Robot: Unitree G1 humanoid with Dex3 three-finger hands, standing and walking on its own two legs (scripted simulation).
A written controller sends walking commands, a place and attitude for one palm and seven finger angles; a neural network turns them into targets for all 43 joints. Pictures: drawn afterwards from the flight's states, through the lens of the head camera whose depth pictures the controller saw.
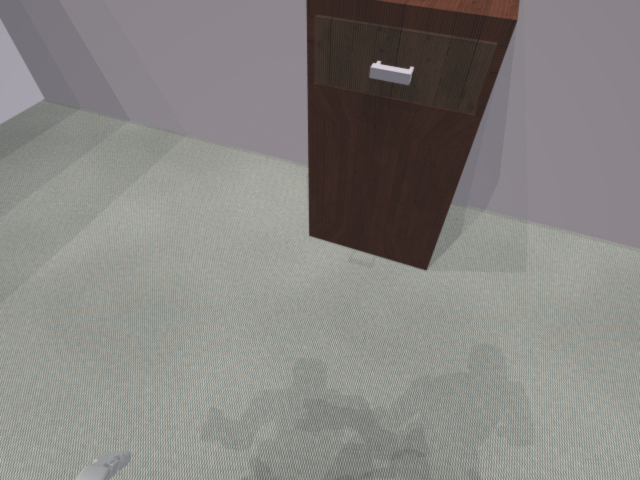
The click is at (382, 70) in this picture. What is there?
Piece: drawer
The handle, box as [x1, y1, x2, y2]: [369, 61, 413, 84]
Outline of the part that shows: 370,67 369,77 404,84 409,83 411,73 413,70 413,67 410,66 408,69 382,65 380,61 373,63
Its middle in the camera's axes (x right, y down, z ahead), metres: +0.19 -0.44 +1.02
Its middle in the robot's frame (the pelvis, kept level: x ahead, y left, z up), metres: +1.07 -0.14 +0.02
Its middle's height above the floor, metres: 0.79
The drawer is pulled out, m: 0.00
